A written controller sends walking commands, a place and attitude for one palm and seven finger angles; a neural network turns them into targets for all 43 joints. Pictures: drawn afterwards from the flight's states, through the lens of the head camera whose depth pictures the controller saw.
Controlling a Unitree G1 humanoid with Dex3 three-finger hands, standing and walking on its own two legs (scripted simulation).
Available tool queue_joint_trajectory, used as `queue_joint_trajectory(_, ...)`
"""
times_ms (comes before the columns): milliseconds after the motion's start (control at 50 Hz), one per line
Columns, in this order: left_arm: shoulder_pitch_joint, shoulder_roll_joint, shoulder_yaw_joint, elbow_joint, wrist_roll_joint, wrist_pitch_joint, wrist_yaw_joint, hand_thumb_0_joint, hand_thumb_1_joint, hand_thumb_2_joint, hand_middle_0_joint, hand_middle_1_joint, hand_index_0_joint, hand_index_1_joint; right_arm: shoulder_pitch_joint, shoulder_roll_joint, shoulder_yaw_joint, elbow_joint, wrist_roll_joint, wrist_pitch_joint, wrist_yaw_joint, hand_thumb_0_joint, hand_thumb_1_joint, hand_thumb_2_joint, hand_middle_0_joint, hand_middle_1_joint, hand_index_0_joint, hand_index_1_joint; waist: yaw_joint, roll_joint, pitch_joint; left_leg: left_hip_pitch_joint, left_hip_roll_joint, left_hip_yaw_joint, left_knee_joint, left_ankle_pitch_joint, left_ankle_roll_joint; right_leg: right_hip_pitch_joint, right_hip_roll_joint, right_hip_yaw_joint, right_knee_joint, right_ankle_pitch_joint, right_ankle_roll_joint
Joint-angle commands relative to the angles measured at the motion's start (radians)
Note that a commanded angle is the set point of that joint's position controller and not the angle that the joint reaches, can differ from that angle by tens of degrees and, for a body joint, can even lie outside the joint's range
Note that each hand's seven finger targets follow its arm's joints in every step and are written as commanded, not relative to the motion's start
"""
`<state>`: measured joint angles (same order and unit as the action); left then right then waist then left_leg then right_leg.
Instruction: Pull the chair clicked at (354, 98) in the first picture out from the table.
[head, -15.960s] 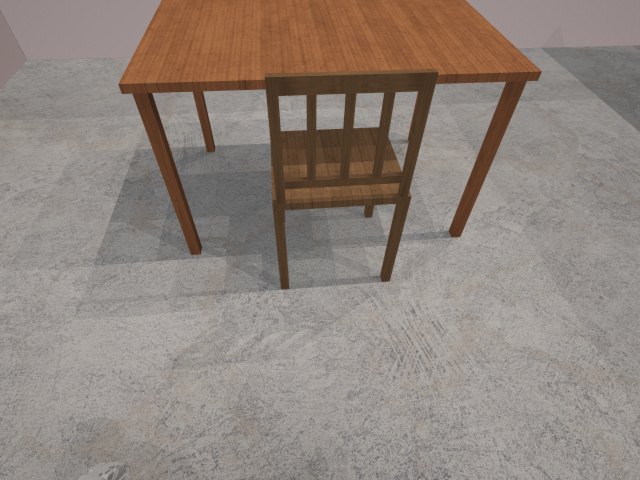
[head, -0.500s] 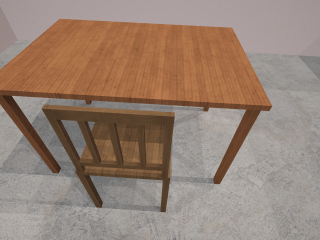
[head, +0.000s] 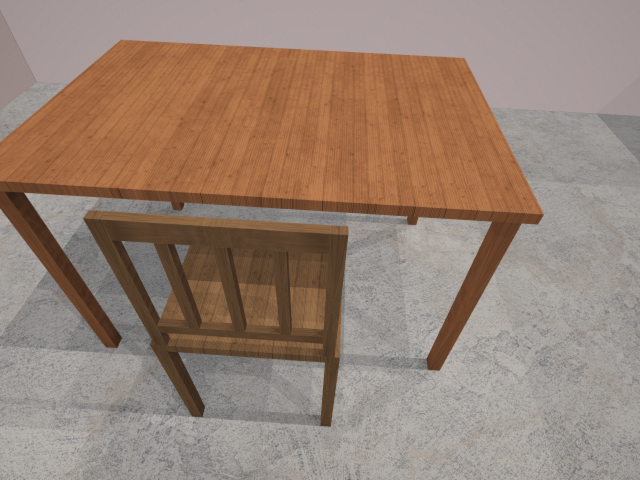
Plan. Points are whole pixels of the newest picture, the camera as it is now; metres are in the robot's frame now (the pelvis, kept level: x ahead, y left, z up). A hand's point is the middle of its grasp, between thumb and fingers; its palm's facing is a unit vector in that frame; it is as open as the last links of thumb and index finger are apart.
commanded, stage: raise the hand toward the chair's back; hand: left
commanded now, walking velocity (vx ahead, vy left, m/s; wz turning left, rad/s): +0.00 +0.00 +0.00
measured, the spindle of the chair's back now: (232, 290) +0.46 +0.19 -0.11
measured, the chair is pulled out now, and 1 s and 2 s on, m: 0.00 0.00 0.00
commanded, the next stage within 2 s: none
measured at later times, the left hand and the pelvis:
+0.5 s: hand out of the picture +0.13 +0.15 -0.08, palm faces +0.02 -1.00 +0.02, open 9.7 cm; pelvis -0.04 -0.02 -0.10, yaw +3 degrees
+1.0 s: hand (182, 462) +0.16 +0.18 -0.05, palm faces +0.01 -1.00 -0.05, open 14.1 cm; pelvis -0.04 -0.01 -0.10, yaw +4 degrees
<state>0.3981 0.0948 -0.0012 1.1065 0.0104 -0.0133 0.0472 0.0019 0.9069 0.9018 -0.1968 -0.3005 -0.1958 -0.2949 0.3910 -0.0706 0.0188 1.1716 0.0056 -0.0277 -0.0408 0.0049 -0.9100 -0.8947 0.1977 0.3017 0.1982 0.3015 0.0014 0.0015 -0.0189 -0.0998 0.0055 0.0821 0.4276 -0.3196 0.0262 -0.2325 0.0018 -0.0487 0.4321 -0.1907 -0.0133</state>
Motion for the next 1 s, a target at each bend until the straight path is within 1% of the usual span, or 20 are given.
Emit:
queue_joint_trajectory(0, 0.085, 0.130, 0.005, 0.021, 0.015, -0.027, 0.037, 0.000, 0.900, 0.900, -0.200, -0.300, -0.200, -0.300, -0.031, -0.136, -0.013, -0.104, -0.010, -0.014, 0.008, 0.000, -0.900, -0.900, 0.200, 0.300, 0.200, 0.300, 0.025, 0.000, 0.233, -0.263, 0.106, -0.061, 0.065, 0.222, -0.023, -0.002, -0.153, 0.105, 0.010, 0.425, -0.019)
queue_joint_trajectory(20, -0.637, 0.446, 0.180, -1.486, -0.213, -0.197, 0.039, 0.000, 0.877, 0.890, -0.198, -0.296, -0.198, -0.296, -0.063, -0.380, -0.102, -0.437, -0.012, -0.153, -0.084, 0.000, -0.900, -0.900, 0.200, 0.300, 0.200, 0.300, -0.144, 0.243, -0.211, 0.028, 0.016, -0.071, -0.036, 0.316, -0.016, 0.071, -0.042, 0.072, -0.012, 0.274, 0.022)
queue_joint_trajectory(40, -0.393, 0.266, 0.056, -1.302, -0.115, -0.138, 0.064, 0.000, 0.853, 0.880, -0.195, -0.293, -0.195, -0.293, -0.152, -0.285, -0.039, -0.411, 0.008, -0.268, -0.078, 0.000, -0.900, -0.900, 0.200, 0.300, 0.200, 0.300, -0.036, 0.326, -0.202, -0.016, 0.035, -0.051, -0.059, 0.446, -0.046, 0.080, -0.028, 0.031, 0.073, 0.080, -0.045)
queue_joint_trajectory(60, -0.052, 0.041, -0.049, -0.968, -0.134, -0.003, 0.075, 0.000, 0.830, 0.870, -0.193, -0.289, -0.193, -0.289, -0.118, -0.237, -0.034, -0.395, 0.037, -0.319, -0.038, 0.000, -0.900, -0.900, 0.200, 0.300, 0.200, 0.300, -0.022, 0.155, -0.096, -0.109, 0.043, -0.077, -0.054, 0.455, -0.051, -0.014, -0.028, -0.024, 0.097, -0.011, -0.030)
queue_joint_trajectory(100, -0.118, 0.014, -0.127, -1.198, -0.161, -0.040, 0.052, 0.000, 0.783, 0.850, -0.188, -0.282, -0.188, -0.282, -0.132, -0.292, -0.032, -0.470, 0.043, -0.370, -0.040, 0.000, -0.900, -0.900, 0.200, 0.300, 0.200, 0.300, -0.020, -0.003, -0.092, -0.171, 0.021, -0.090, 0.019, 0.173, -0.019, -0.040, -0.027, -0.015, 0.072, -0.031, -0.008)
queue_joint_trajectory(140, -0.130, -0.011, -0.152, -1.127, -0.176, -0.102, 0.029, 0.000, 0.737, 0.830, -0.184, -0.274, -0.184, -0.274, -0.142, -0.325, -0.034, -0.504, 0.029, -0.384, -0.040, 0.000, -0.900, -0.900, 0.200, 0.300, 0.200, 0.300, -0.087, -0.254, 0.058, -0.317, -0.008, -0.130, 0.096, -0.035, 0.008, -0.204, -0.028, -0.025, 0.063, -0.208, 0.008)
queue_joint_trajectory(160, -0.142, -0.010, -0.136, -1.103, -0.174, -0.159, 0.007, 0.000, 0.713, 0.820, -0.181, -0.271, -0.181, -0.271, -0.147, -0.334, -0.054, -0.534, 0.014, -0.393, -0.030, 0.000, -0.900, -0.900, 0.200, 0.300, 0.200, 0.300, -0.086, -0.303, 0.046, -0.377, -0.014, -0.135, 0.150, -0.082, 0.007, -0.276, -0.035, -0.024, 0.096, -0.281, 0.008)
queue_joint_trajectory(200, 0.024, -0.021, -0.075, -1.007, -0.192, -0.292, -0.062, 0.000, 0.667, 0.800, -0.177, -0.263, -0.177, -0.263, -0.171, -0.322, -0.085, -0.592, -0.006, -0.403, 0.004, 0.000, -0.900, -0.900, 0.200, 0.300, 0.200, 0.300, -0.024, -0.309, -0.020, -0.498, -0.022, -0.124, 0.250, -0.110, -0.018, -0.354, -0.036, -0.025, 0.195, -0.352, -0.005)
queue_joint_trajectory(240, 0.245, 0.023, 0.028, -0.979, -0.232, -0.436, -0.171, 0.000, 0.620, 0.780, -0.172, -0.256, -0.172, -0.256, -0.200, -0.311, -0.102, -0.655, -0.006, -0.389, 0.056, 0.000, -0.900, -0.900, 0.200, 0.300, 0.200, 0.300, 0.062, -0.176, -0.140, -0.570, -0.039, -0.092, 0.328, -0.034, -0.044, -0.307, -0.039, -0.011, 0.313, -0.247, -0.031)
queue_joint_trajectory(300, 0.236, 0.159, 0.175, -0.990, -0.206, -0.658, -0.302, 0.000, 0.550, 0.750, -0.165, -0.245, -0.165, -0.245, -0.280, -0.313, -0.128, -0.724, -0.013, -0.338, 0.102, 0.000, -0.900, -0.900, 0.200, 0.300, 0.200, 0.300, 0.076, -0.050, -0.177, -0.742, -0.046, -0.058, 0.494, -0.011, -0.045, -0.402, -0.040, 0.022, 0.500, -0.134, -0.053)
queue_joint_trajectory(320, 0.267, 0.210, 0.223, -0.965, -0.176, -0.651, -0.303, 0.000, 0.527, 0.740, -0.163, -0.241, -0.163, -0.241, -0.285, -0.312, -0.132, -0.741, -0.009, -0.306, 0.113, 0.000, -0.900, -0.900, 0.200, 0.300, 0.200, 0.300, 0.104, 0.026, -0.167, -0.781, -0.048, -0.052, 0.502, -0.031, -0.042, -0.421, -0.039, 0.034, 0.525, -0.150, -0.062)
queue_joint_trajectory(400, 0.091, 0.183, 0.150, -1.289, -0.206, -0.543, -0.277, 0.000, 0.433, 0.700, -0.153, -0.227, -0.153, -0.227, -0.310, -0.305, -0.116, -0.887, 0.013, -0.238, 0.087, 0.000, -0.900, -0.900, 0.200, 0.300, 0.200, 0.300, 0.071, 0.068, -0.296, -0.780, -0.050, -0.048, 0.534, -0.078, -0.014, -0.436, -0.024, 0.052, 0.540, -0.187, -0.050)
queue_joint_trajectory(440, 0.027, 0.204, 0.171, -1.448, -0.225, -0.540, -0.242, 0.000, 0.387, 0.680, -0.149, -0.219, -0.149, -0.219, -0.266, -0.289, -0.114, -0.891, 0.009, -0.227, 0.062, 0.000, -0.900, -0.900, 0.200, 0.300, 0.200, 0.300, 0.039, 0.090, -0.376, -0.755, -0.037, -0.066, 0.582, -0.030, -0.006, -0.426, -0.022, 0.079, 0.552, -0.142, -0.042)
queue_joint_trajectory(520, -0.143, 0.180, 0.079, -1.541, -0.233, -0.587, -0.272, 0.000, 0.293, 0.640, -0.139, -0.205, -0.139, -0.205, -0.225, -0.289, -0.077, -0.842, -0.001, -0.244, 0.029, 0.000, -0.900, -0.900, 0.200, 0.300, 0.200, 0.300, -0.070, 0.078, -0.341, -0.758, -0.011, -0.114, 0.667, -0.011, 0.006, -0.543, -0.008, 0.068, 0.572, -0.133, -0.025)
queue_joint_trajectory(560, -0.127, 0.169, 0.059, -1.451, -0.242, -0.579, -0.325, 0.000, 0.247, 0.620, -0.135, -0.197, -0.135, -0.197, -0.223, -0.295, -0.070, -0.809, 0.004, -0.264, 0.015, 0.000, -0.900, -0.900, 0.200, 0.300, 0.200, 0.300, -0.083, 0.044, -0.311, -0.799, -0.007, -0.124, 0.688, -0.064, 0.006, -0.564, -0.012, 0.067, 0.559, -0.208, -0.018)
queue_joint_trajectory(620, -0.080, 0.202, 0.086, -1.354, -0.258, -0.492, -0.398, 0.000, 0.177, 0.590, -0.128, -0.186, -0.128, -0.186, -0.228, -0.304, -0.064, -0.794, 0.019, -0.277, -0.001, 0.000, -0.900, -0.900, 0.200, 0.300, 0.200, 0.300, -0.067, 0.020, -0.349, -0.817, -0.007, -0.128, 0.682, -0.091, 0.008, -0.534, -0.015, 0.065, 0.545, -0.253, -0.013)
queue_joint_trajectory(720, 0.047, 0.279, 0.247, -1.348, -0.295, -0.327, -0.386, 0.000, 0.060, 0.540, -0.116, -0.168, -0.116, -0.168, -0.276, -0.276, -0.067, -0.815, 0.032, -0.249, -0.007, 0.000, -0.900, -0.900, 0.200, 0.300, 0.200, 0.300, 0.026, -0.006, -0.449, -0.811, -0.020, -0.123, 0.618, -0.006, -0.003, -0.367, -0.028, 0.054, 0.536, -0.178, -0.011)
queue_joint_trajectory(820, 0.056, 0.246, 0.247, -1.382, -0.289, -0.366, -0.296, 0.000, -0.057, 0.490, -0.104, -0.150, -0.104, -0.150, -0.270, -0.252, -0.072, -0.809, 0.023, -0.243, -0.003, 0.000, -0.900, -0.900, 0.200, 0.300, 0.200, 0.300, 0.021, -0.043, -0.378, -0.819, -0.015, -0.124, 0.592, -0.004, -0.007, -0.393, -0.028, 0.039, 0.526, -0.187, -0.014)
queue_joint_trajectory(920, 0.019, 0.235, 0.197, -1.351, -0.264, -0.443, -0.295, 0.000, -0.173, 0.440, -0.093, -0.131, -0.093, -0.131, -0.241, -0.278, -0.076, -0.803, 0.027, -0.258, -0.007, 0.000, -0.900, -0.900, 0.200, 0.300, 0.200, 0.300, -0.018, -0.027, -0.299, -0.821, -0.012, -0.122, 0.581, -0.088, -0.003, -0.482, -0.033, 0.039, 0.499, -0.309, -0.015)
queue_joint_trajectory(980, 0.015, 0.254, 0.202, -1.368, -0.269, -0.465, -0.310, 0.000, -0.243, 0.410, -0.086, -0.120, -0.086, -0.120, -0.217, -0.293, -0.079, -0.803, 0.028, -0.268, -0.012, 0.000, -0.900, -0.900, 0.200, 0.300, 0.200, 0.300, -0.017, 0.023, -0.335, -0.783, -0.013, -0.120, 0.570, -0.073, -0.002, -0.472, -0.035, 0.031, 0.505, -0.277, -0.017)
